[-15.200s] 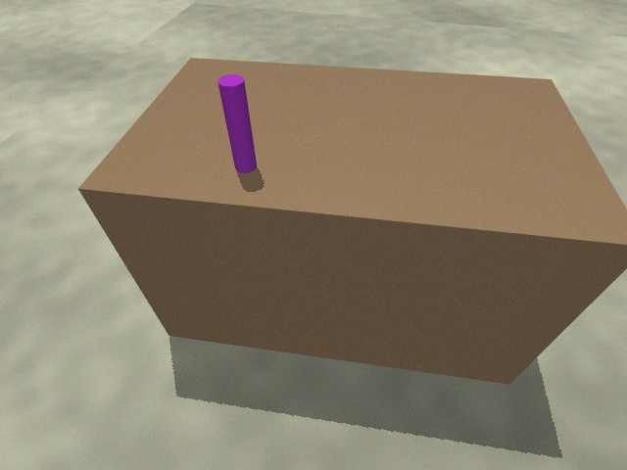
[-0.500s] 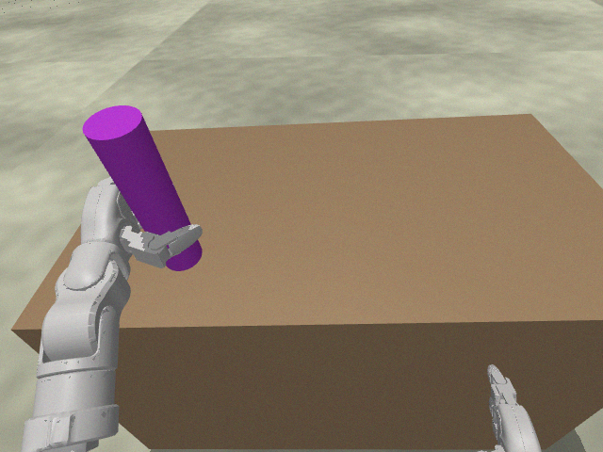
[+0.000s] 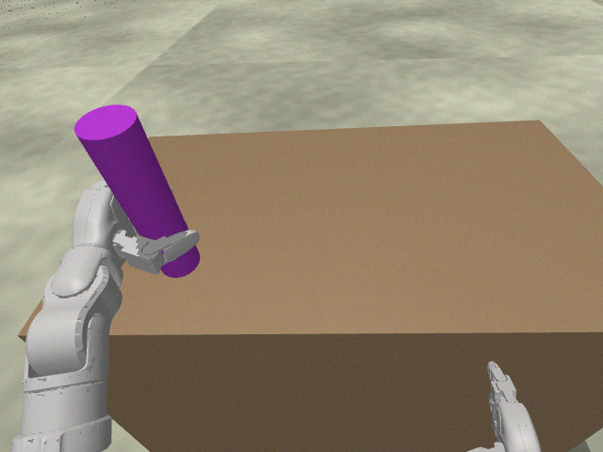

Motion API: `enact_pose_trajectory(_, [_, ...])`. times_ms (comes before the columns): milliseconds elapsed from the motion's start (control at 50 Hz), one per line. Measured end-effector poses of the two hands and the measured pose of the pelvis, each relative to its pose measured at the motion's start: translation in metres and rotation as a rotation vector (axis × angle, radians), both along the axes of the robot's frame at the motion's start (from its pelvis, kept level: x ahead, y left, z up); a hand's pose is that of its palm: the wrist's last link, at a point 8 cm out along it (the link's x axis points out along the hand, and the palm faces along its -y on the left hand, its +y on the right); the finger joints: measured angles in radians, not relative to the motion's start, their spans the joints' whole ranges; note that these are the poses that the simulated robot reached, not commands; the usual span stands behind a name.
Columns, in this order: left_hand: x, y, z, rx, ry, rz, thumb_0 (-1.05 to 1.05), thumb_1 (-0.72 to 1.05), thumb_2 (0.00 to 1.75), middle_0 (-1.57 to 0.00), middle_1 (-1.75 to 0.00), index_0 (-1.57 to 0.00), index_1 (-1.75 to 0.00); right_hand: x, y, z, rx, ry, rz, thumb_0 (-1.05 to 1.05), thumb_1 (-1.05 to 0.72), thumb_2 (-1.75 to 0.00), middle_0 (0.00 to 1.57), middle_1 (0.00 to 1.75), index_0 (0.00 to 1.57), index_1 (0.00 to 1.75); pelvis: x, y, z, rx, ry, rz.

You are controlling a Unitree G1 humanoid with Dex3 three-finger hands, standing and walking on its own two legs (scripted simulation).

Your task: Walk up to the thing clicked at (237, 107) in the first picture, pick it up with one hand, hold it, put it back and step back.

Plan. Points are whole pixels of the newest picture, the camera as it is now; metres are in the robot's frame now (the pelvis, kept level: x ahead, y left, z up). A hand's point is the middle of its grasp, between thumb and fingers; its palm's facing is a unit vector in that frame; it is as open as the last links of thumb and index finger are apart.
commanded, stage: hold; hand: left
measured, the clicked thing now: (150, 205) +0.32 +0.16 +0.24
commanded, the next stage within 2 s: none
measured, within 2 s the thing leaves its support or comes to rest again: neither
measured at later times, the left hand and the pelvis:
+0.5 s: hand (162, 210) +0.34 +0.16 +0.22, palm faces +0.08 -1.00 -0.03, open 8.7 cm; pelvis +0.00 +0.00 +0.00, yaw +0 degrees
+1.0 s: hand (150, 225) +0.31 +0.17 +0.22, palm faces +0.08 -1.00 -0.04, open 8.7 cm; pelvis -0.01 +0.00 +0.00, yaw +0 degrees
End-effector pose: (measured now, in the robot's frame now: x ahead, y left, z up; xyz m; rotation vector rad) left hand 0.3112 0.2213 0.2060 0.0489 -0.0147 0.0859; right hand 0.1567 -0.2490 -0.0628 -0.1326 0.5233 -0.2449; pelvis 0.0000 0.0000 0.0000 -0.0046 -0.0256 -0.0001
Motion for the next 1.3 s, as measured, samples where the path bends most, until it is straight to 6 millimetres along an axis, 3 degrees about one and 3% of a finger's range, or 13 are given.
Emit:
enact_pose_trajectory(300, [-0.001, -0.007, 0.011, -0.009, 0.003, -0.025, -0.05, -0.47, 1.05, -0.91, -1.28, -0.98, -1.33, 0.007, 0.002, 0.000, 0.011, -0.014, 0.022, -0.01, 0.51, -0.06, 0.05, 0.06, 0.06, 0.05, 0.004, -0.001, 0.000, 0.000, -0.003, 0.004])
enact_pose_trajectory(560, [-0.001, -0.006, 0.014, -0.022, 0.005, -0.004, -0.05, -0.46, 1.05, -0.90, -1.29, -0.97, -1.34, 0.001, -0.002, 0.001, 0.004, -0.014, 0.013, -0.01, 0.52, -0.06, 0.05, 0.06, 0.06, 0.05, 0.000, -0.002, 0.000, 0.002, -0.006, 0.006])
enact_pose_trajectory(1000, [-0.022, 0.001, 0.011, -0.004, -0.002, -0.005, -0.05, -0.46, 1.05, -0.88, -1.30, -0.96, -1.35, -0.005, 0.004, -0.001, 0.005, -0.016, 0.023, -0.01, 0.52, -0.06, 0.05, 0.06, 0.06, 0.05, -0.007, 0.000, 0.000, -0.002, -0.016, 0.006])
enact_pose_trajectory(1300, [-0.012, -0.002, 0.014, -0.021, 0.011, -0.022, -0.05, -0.45, 1.06, -0.88, -1.31, -0.95, -1.36, -0.007, 0.004, 0.003, 0.005, -0.037, 0.016, -0.01, 0.52, -0.06, 0.05, 0.06, 0.06, 0.05, -0.009, 0.001, 0.000, -0.001, -0.014, 0.002])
